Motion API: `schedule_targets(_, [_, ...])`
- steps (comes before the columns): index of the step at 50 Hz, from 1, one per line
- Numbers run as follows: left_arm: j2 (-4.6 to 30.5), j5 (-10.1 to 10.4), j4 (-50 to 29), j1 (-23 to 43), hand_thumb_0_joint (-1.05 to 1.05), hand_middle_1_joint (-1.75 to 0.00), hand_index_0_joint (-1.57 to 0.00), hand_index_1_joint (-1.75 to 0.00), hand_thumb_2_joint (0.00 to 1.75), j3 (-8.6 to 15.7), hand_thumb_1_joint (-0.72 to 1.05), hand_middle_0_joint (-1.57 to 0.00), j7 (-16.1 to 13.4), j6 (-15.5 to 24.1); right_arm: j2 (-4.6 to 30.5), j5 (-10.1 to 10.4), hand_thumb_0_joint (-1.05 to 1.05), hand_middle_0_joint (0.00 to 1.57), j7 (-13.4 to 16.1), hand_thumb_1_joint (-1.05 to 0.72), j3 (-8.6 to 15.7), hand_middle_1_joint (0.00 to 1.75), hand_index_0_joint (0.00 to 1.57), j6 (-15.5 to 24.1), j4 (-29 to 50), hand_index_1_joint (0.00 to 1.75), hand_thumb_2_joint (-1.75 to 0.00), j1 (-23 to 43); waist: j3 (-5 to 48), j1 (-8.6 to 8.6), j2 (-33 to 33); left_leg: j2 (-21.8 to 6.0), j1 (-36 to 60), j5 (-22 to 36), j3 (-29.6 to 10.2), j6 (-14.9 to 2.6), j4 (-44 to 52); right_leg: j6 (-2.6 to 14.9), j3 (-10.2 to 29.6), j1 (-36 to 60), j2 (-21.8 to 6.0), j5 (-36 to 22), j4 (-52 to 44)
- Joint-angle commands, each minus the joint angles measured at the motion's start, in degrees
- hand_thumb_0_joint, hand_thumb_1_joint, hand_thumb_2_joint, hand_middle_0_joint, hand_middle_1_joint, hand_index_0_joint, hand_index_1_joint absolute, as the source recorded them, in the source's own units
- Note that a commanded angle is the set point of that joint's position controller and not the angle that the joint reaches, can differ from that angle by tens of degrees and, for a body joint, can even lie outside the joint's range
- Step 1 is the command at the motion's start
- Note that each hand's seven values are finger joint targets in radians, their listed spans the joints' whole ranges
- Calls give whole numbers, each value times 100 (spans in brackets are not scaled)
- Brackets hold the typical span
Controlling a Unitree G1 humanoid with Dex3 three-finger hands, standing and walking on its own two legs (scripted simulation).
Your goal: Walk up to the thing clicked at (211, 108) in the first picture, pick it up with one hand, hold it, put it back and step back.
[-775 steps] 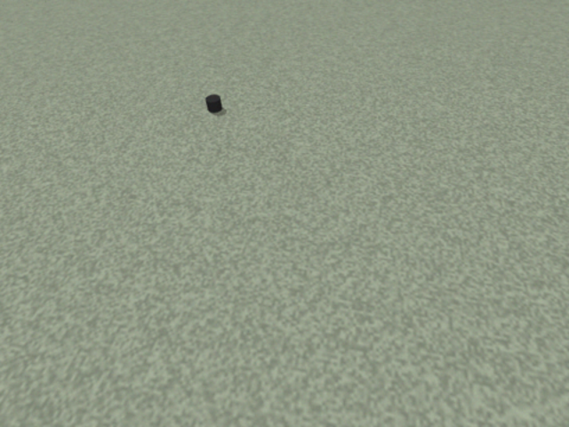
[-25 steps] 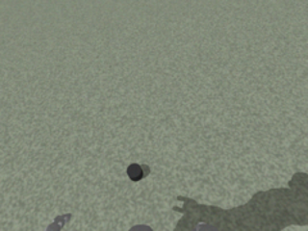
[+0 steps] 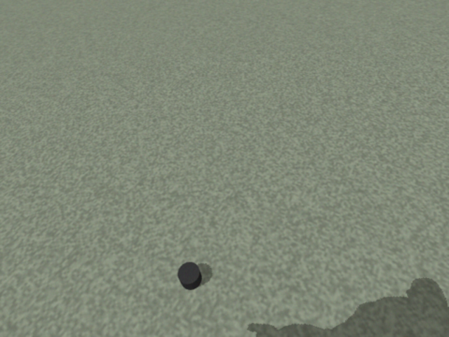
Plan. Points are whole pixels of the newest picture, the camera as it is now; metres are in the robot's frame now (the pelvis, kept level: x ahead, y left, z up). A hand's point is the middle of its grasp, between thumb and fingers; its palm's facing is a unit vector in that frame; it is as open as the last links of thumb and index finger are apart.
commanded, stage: walk up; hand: left
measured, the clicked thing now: (190, 275) +0.48 +0.24 -0.72
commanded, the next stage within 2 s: stand in 0.08 s
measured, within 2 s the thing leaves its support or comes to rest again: neither
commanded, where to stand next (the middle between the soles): +0.08 +0.03 m, yaw -3 degrees
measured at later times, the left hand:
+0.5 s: hand out of the picture +0.10 +0.24 -0.13, palm faces -0.01 -0.94 -0.34, open 7.4 cm
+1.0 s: hand out of the picture +0.05 +0.24 -0.14, palm faces +0.00 -0.94 -0.35, open 7.4 cm
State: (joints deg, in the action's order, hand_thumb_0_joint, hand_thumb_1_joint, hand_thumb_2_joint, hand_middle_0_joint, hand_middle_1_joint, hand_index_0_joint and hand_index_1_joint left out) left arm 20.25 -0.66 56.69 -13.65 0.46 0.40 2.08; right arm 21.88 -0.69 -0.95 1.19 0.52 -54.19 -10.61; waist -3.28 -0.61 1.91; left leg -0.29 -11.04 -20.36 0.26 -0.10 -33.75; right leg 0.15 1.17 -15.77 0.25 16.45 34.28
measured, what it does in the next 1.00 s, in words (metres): stands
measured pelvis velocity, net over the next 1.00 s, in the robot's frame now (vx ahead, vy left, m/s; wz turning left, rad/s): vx -0.01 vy -0.01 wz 0.02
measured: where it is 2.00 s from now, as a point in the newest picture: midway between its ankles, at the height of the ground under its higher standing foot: outside the picture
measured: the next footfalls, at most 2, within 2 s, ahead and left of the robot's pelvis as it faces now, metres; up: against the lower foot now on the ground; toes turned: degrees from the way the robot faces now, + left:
none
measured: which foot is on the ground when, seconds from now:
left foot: down 0.00-1.00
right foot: down 0.00-1.00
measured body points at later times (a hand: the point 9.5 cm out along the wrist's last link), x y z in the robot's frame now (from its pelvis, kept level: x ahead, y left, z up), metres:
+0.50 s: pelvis -0.01 -0.01 +0.02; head -0.01 -0.01 +0.47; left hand +0.10 +0.29 -0.11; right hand +0.08 -0.31 -0.11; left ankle -0.03 +0.12 -0.73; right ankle +0.02 -0.12 -0.73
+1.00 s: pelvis -0.01 -0.01 +0.02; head +0.01 -0.02 +0.47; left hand +0.05 +0.29 -0.11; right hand +0.06 -0.31 -0.12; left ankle -0.03 +0.12 -0.73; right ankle +0.02 -0.12 -0.73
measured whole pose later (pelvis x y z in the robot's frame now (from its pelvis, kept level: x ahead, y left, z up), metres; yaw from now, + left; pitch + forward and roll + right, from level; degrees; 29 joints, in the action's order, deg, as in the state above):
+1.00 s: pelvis -0.01 -0.01 +0.02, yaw +1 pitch -1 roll +0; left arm 20.0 -0.3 66.7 -5.8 0.1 0.4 0.7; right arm 19.8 -1.0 -0.8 0.0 0.4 -66.2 -6.9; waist -3.2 -0.2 0.5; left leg -0.8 -6.1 -11.4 -1.2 1.3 -18.8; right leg 0.8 -0.3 -10.3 0.5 8.0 19.6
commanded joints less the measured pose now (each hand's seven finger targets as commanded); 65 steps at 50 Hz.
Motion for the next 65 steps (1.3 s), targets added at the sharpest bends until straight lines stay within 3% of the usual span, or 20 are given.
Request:
schedule_targets(1, [1326, 58, -343, 326, 0, -30, -20, -30, 90, 278, 90, -20, -72, 240, 1343, 72, 0, 20, 72, -90, 340, 30, 20, 243, 299, 30, -90, 120, 598, 37, -469, -838, 287, 1656, -783, -617, 688, 249, 467, 253, -391, -1520, -429])
schedule_targets(3, [1381, 42, -280, 431, 0, -30, -20, -30, 90, 286, 90, -20, -91, 265, 1202, 75, 0, 20, 79, -90, 307, 30, 20, 211, 243, 30, -90, 89, 701, 99, -502, -597, 178, 1984, -399, -482, 456, 368, 685, 629, -603, -2184, -485])
schedule_targets(4, [1183, 78, -241, 682, 0, -30, -20, -30, 90, 215, 90, -20, -80, 216, 1114, 72, 0, 20, 124, -90, 229, 30, 20, 204, 156, 30, -90, 183, 622, 183, -541, -614, 126, 2441, -574, -339, 753, 316, 676, 756, -717, -2900, -662])
schedule_targets(5, [1187, 94, -225, 704, 0, -30, -20, -30, 90, 228, 90, -20, -87, 188, 1164, 69, 0, 20, 144, -90, 223, 30, 20, 207, 91, 30, -90, 153, 660, 146, -432, -641, 174, 2775, -575, -290, 861, 277, 635, 948, -714, -3170, -600])
schedule_targets(8, [1137, 124, -105, 759, 0, -30, -20, -30, 90, 192, 90, -20, -105, 112, 1213, 62, 0, 20, 185, -90, 214, 30, 20, 207, -66, 30, -90, 372, 776, 72, -117, -647, 485, 3146, -503, -211, 931, 272, 555, 1056, -693, -3190, -702])
schedule_targets(12, [1172, 110, 51, 1003, 0, -30, -20, -30, 90, 198, 90, -20, -99, 41, 1096, 83, 0, 20, 181, -90, 155, 30, 20, 192, -219, 30, -90, 577, 760, 43, -68, -670, 436, 2799, -545, -143, 1330, 191, 509, 1333, -687, -2654, -996])
schedule_targets(18, [1236, 65, 281, 1303, 0, -30, -20, -30, 90, 208, 90, -20, -75, 9, 1020, 56, 0, 20, 143, -90, 133, 30, 20, 164, -455, 30, -90, 793, 441, 51, -92, -653, 236, 1440, -592, -100, 1853, 121, 523, 1195, -672, -1442, -1472])
schedule_targets(21, [1203, 62, 366, 1349, 0, -30, -20, -30, 90, 192, 90, -20, -53, 34, 1034, 45, 0, 20, 123, -90, 131, 30, 20, 188, -546, 30, -90, 854, 467, 41, -26, -687, 315, 1469, -600, -88, 1906, 108, 550, 1206, -710, -1469, -1581])
schedule_targets(25, [1218, 48, 467, 1418, 0, -30, -20, -30, 90, 190, 90, -20, -56, 39, 1040, 32, 0, 20, 106, -90, 147, 30, 20, 168, -637, 30, -90, 899, 324, 62, -108, -645, 287, 969, -593, -71, 1969, 82, 597, 993, -717, -971, -1813])
schedule_targets(29, [1240, 33, 536, 1417, 0, -30, -20, -30, 90, 187, 90, -20, -60, 60, 1023, 30, 0, 20, 82, -90, 159, 30, 20, 147, -718, 30, -90, 852, 382, 106, -208, -656, 381, 876, -603, -97, 1922, 74, 613, 893, -718, -771, -1923])
schedule_targets(31, [1269, 33, 563, 1362, 0, -30, -20, -30, 90, 185, 90, -20, -54, 52, 1015, 22, 0, 20, 66, -90, 147, 30, 20, 137, -776, 30, -90, 778, 259, 105, -261, -591, 386, 607, -560, -90, 1907, 70, 710, 627, -727, -184, -2093])
schedule_targets(33, [1293, 30, 560, 1369, 0, -30, -20, -30, 90, 184, 90, -20, -58, 53, 1002, 5, 0, 20, 54, -90, 148, 30, 20, 129, -804, 30, -90, 701, 308, 123, -296, -596, 362, 659, -564, -103, 1890, 79, 719, 641, -739, -190, -2108])
schedule_targets(35, [1237, 37, 584, 1289, 0, -30, -20, -30, 90, 180, 90, -20, -58, 52, 1038, 4, 0, 20, 69, -90, 162, 30, 20, 143, -797, 30, -90, 761, 502, 88, -171, -671, 485, 920, -616, -121, 1887, 101, 655, 781, -724, -719, -1948])
schedule_targets(41, [1309, 37, 612, 1205, 0, -30, -20, -30, 90, 182, 90, -20, -60, 26, 979, -4, 0, 20, 67, -90, 132, 30, 20, 107, -837, 30, -90, 616, 287, 88, -293, -595, 150, 493, -602, -124, 1905, 86, 715, 675, -733, -76, -2053])
schedule_targets(43, [1230, 36, 636, 1124, 0, -30, -20, -30, 90, 166, 90, -20, -58, 31, 1037, -6, 0, 20, 76, -90, 141, 30, 20, 119, -836, 30, -90, 613, 447, 71, -151, -664, 199, 785, -644, -143, 1903, 96, 643, 892, -731, -609, -1924])
schedule_targets(51, [1169, 53, 651, 1015, 0, -30, -20, -30, 90, 141, 90, -20, -56, 27, 1051, 19, 0, 20, 108, -90, 105, 30, 20, 143, -845, 30, -90, 616, 531, 46, -94, -669, 287, 1302, -624, -107, 1855, 116, 544, 1013, -738, -1362, -1792])
schedule_targets(53, [1199, 50, 654, 1061, 0, -30, -20, -30, 90, 154, 90, -20, -61, 20, 1039, 15, 0, 20, 115, -90, 92, 30, 20, 138, -850, 30, -90, 569, 499, 73, -99, -683, 240, 1247, -638, -105, 1890, 107, 525, 1026, -728, -1233, -1764])
schedule_targets(56, [1181, 51, 656, 1062, 0, -30, -20, -30, 90, 152, 90, -20, -64, 12, 1040, 25, 0, 20, 126, -90, 86, 30, 20, 145, -842, 30, -90, 575, 531, 67, -111, -696, 354, 1502, -626, -80, 1868, 120, 503, 1018, -748, -1532, -1732])
schedule_targets(62, [1177, 56, 638, 1120, 0, -30, -20, -30, 90, 180, 90, -20, -78, 37, 1044, 31, 0, 20, 148, -90, 70, 30, 20, 160, -797, 30, -90, 592, 810, 81, -152, -764, 539, 2429, -576, -68, 1742, 114, 427, 1424, -802, -2537, -1568])
schedule_targets(65, [1181, 66, 651, 1127, 0, -30, -20, -30, 90, 184, 90, -20, -71, 14, 1026, 29, 0, 20, 156, -90, 52, 30, 20, 151, -806, 30, -90, 623, 596, 60, -113, -731, 564, 2052, -564, -45, 1823, 89, 442, 1162, -767, -2091, -1718])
